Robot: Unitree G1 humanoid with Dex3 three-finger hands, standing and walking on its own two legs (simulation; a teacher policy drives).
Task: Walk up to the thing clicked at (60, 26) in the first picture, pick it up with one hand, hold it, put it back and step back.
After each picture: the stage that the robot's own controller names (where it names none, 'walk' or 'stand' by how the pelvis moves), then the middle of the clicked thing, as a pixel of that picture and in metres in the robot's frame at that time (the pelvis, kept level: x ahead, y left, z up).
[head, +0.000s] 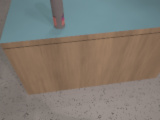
stand; (57, 8) +0.87 +0.16 -0.01
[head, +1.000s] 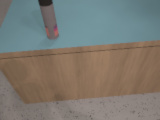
walk; (49, 18) +0.77 +0.21 +0.00
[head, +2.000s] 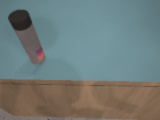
stand; (30, 40) +0.51 +0.25 +0.01
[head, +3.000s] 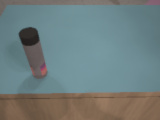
stand; (35, 55) +0.50 +0.22 -0.01
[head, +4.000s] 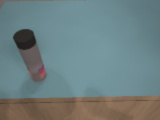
stand; (32, 58) +0.46 +0.22 +0.00
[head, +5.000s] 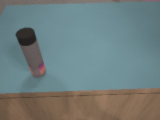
stand; (33, 55) +0.51 +0.23 -0.02
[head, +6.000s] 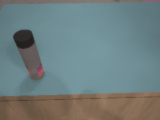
stand; (31, 57) +0.49 +0.23 -0.02
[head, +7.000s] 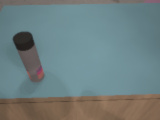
stand; (30, 59) +0.48 +0.23 -0.02
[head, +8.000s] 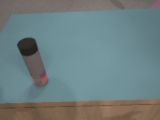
rise first; (35, 65) +0.47 +0.24 -0.01
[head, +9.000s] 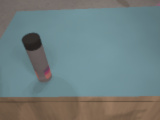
go down; (38, 60) +0.50 +0.23 -0.01
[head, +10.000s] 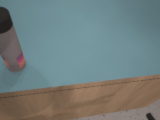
go down; (8, 44) +0.47 +0.22 +0.04
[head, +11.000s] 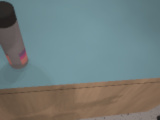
approach; (11, 40) +0.48 +0.22 +0.05
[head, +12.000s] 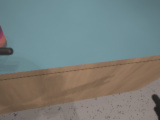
close; out of the picture +0.51 +0.23 +0.09
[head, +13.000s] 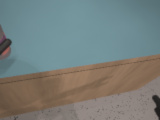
lift; out of the picture +0.49 +0.22 +0.08
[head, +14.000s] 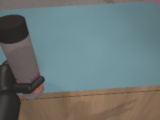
lift; (23, 63) +0.33 +0.17 +0.17
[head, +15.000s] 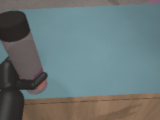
hold; (26, 59) +0.33 +0.17 +0.18
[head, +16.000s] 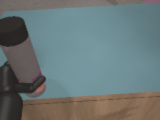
hold; (24, 63) +0.33 +0.17 +0.16
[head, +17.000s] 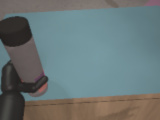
crouch; (27, 63) +0.33 +0.16 +0.17
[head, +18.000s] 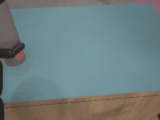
crouch; (3, 30) +0.42 +0.23 +0.21
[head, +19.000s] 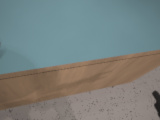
lower; out of the picture +0.51 +0.24 +0.07
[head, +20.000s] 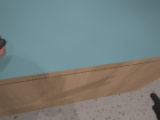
lower; out of the picture +0.49 +0.23 +0.08
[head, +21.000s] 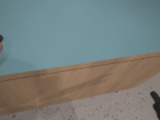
lower; out of the picture +0.50 +0.23 +0.09
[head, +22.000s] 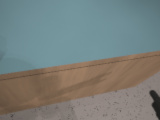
lower; out of the picture +0.51 +0.24 +0.09
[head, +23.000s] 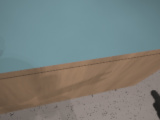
loosen; out of the picture +0.51 +0.24 +0.09
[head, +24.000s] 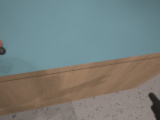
withdraw; out of the picture +0.50 +0.24 +0.09
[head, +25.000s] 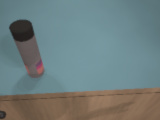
sink last; (29, 52) +0.47 +0.21 +0.04
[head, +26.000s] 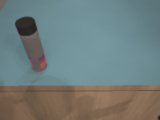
stand; (33, 47) +0.51 +0.23 +0.03
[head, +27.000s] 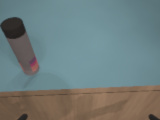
stand; (23, 50) +0.48 +0.24 +0.04
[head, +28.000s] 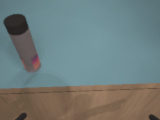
stand; (25, 47) +0.49 +0.24 +0.05
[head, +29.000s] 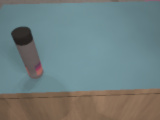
stand; (29, 55) +0.50 +0.24 +0.00
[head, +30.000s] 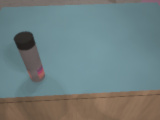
stand; (31, 59) +0.49 +0.23 -0.01
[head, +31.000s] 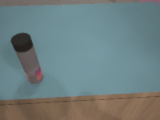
stand; (29, 61) +0.48 +0.23 -0.02
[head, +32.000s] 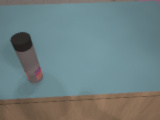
stand; (29, 60) +0.48 +0.24 -0.02
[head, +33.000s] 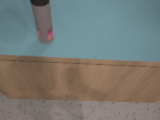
walk; (43, 18) +0.61 +0.18 +0.00
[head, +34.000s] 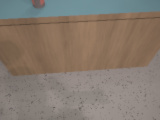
walk; out of the picture +0.87 +0.28 +0.02
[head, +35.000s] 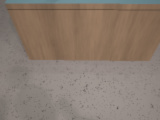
stand; out of the picture +1.13 +0.23 +0.01
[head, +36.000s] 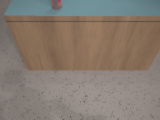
stand; out of the picture +1.08 +0.20 -0.01
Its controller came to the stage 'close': yes
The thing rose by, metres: 0.21
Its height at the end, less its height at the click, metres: +0.00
